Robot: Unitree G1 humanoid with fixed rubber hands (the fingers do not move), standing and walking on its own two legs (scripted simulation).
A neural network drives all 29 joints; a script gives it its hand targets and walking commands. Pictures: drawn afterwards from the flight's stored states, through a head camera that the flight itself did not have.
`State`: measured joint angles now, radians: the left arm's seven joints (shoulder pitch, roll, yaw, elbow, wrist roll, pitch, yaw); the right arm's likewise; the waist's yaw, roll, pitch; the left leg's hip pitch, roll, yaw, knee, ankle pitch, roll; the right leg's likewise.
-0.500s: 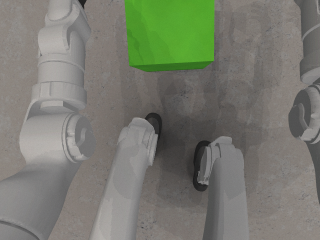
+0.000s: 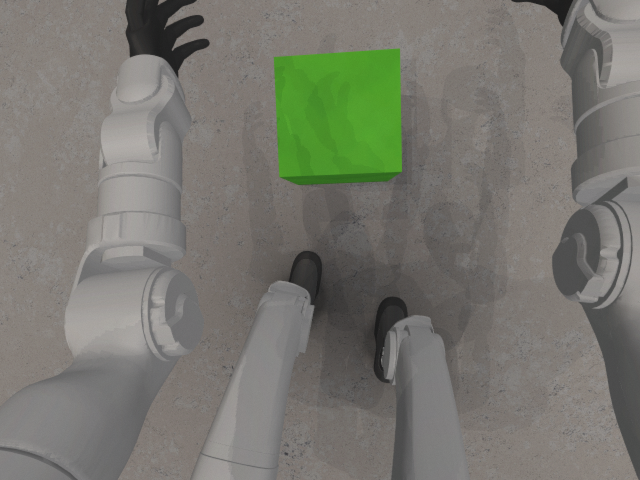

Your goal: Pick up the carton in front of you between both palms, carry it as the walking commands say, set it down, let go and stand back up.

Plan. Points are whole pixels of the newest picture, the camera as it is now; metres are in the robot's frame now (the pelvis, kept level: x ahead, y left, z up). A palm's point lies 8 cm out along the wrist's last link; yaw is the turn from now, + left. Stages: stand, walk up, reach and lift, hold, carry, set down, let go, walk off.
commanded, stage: let go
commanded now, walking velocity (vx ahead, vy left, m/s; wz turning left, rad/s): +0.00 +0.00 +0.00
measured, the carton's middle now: (339, 129) +0.53 +0.10 -0.51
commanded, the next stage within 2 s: stand in 1.44 s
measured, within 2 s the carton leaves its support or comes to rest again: neither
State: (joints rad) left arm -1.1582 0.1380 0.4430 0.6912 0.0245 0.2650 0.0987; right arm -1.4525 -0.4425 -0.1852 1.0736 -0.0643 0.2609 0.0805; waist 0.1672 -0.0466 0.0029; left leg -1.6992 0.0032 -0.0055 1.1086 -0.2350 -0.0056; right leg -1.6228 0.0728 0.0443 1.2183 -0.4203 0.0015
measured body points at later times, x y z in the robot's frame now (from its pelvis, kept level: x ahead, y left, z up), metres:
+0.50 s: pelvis +0.06 +0.03 +0.10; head +0.26 +0.03 +0.50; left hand +0.35 +0.28 +0.00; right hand +0.44 -0.15 -0.01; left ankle +0.11 +0.12 -0.60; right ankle +0.04 -0.11 -0.60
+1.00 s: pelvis +0.09 -0.01 +0.14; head +0.14 +0.00 +0.59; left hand +0.25 +0.23 +0.07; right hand +0.29 -0.23 +0.06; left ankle +0.11 +0.12 -0.60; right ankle +0.04 -0.11 -0.60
